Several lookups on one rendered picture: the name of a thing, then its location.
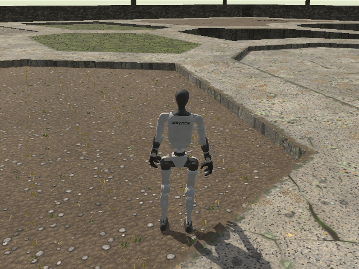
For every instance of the robot right foot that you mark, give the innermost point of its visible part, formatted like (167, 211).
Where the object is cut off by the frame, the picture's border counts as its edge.
(188, 228)

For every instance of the right robot upper arm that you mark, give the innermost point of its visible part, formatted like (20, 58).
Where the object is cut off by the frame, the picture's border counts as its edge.
(200, 129)

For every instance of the left robot hand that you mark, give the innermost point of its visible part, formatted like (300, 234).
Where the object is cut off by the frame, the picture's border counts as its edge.
(154, 159)

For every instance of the robot right forearm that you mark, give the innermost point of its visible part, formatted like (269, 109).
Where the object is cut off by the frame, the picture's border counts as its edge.
(206, 151)

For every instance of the right robot hand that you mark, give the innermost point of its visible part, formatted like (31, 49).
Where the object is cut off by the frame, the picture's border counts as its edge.
(209, 168)

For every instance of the robot left forearm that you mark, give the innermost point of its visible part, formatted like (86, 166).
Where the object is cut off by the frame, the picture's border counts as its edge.
(155, 148)

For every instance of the right robot shin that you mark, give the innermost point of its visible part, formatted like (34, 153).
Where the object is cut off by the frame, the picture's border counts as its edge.
(189, 206)

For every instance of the left robot upper arm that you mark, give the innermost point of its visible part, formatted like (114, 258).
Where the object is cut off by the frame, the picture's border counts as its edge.
(160, 126)

